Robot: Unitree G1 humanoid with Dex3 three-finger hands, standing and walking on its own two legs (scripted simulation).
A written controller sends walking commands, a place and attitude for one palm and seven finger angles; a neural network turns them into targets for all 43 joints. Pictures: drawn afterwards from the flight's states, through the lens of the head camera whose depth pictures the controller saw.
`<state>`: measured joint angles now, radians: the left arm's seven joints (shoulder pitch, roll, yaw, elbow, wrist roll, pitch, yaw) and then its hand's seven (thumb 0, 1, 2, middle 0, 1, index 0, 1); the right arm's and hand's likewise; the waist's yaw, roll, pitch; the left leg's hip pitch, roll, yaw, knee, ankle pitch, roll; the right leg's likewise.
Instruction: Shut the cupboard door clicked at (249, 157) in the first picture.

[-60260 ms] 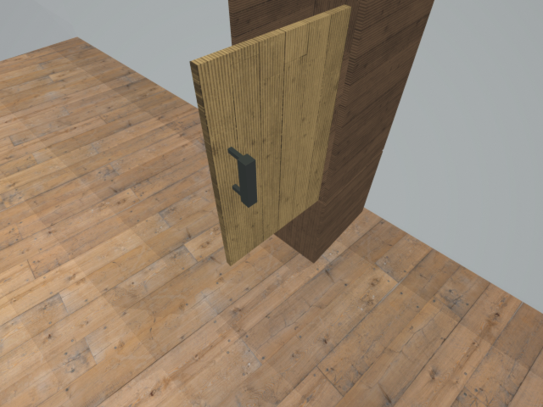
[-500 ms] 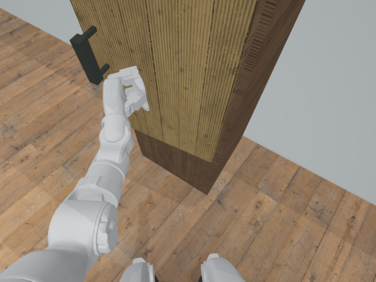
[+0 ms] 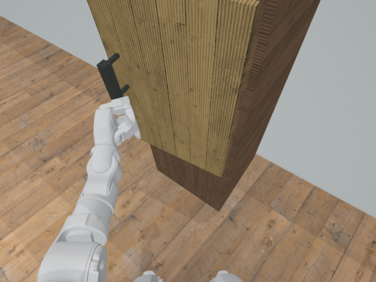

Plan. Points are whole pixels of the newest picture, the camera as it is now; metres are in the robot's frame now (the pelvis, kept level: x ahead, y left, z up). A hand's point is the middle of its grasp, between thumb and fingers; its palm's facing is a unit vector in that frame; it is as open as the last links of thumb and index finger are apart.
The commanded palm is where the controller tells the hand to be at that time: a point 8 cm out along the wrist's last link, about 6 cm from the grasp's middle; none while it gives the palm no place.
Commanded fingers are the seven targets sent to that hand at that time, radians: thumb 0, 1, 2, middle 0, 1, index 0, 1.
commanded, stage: draw the hand back to the body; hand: left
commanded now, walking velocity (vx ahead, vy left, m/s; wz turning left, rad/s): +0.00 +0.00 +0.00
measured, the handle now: (116, 77) +0.62 +0.18 +0.06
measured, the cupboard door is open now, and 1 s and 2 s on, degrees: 7 7 7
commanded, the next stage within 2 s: step back with the hand held close in 1.36 s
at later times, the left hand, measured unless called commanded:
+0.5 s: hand (61, 171) +0.30 +0.19 +0.14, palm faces +0.12 -0.97 -0.21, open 3.2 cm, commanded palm +0.26 +0.25 +0.16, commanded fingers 0.00 0.90 0.90 -0.83 -0.99 -0.83 -0.99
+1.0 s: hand out of the picture +0.20 +0.30 +0.21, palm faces +0.46 -0.78 -0.43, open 6.3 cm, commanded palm +0.15 +0.33 +0.23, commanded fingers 0.00 0.90 0.90 -0.20 -0.30 -0.20 -0.30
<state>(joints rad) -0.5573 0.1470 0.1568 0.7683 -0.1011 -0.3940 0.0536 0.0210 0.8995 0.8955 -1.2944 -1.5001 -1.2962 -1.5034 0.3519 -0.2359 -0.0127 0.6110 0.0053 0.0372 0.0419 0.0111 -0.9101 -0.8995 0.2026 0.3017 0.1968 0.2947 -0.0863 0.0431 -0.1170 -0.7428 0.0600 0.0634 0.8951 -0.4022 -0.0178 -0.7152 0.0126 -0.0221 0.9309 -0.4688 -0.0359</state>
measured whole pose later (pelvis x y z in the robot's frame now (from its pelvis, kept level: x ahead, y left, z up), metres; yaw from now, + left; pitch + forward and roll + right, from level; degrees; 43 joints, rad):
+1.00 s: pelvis +0.02 +0.03 +0.05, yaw +1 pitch -3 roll +0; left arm 0.47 0.36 0.34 -0.37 -0.07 -0.06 0.10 0.02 0.89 0.89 -0.41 -0.53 -0.41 -0.53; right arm 0.22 -0.23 0.03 0.62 0.02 -0.04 -0.07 0.02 -0.91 -0.90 0.21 0.30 0.20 0.30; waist 0.05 0.08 -0.02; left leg -0.13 0.01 0.06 0.43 -0.24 0.02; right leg -0.06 -0.02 -0.04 0.39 -0.27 0.01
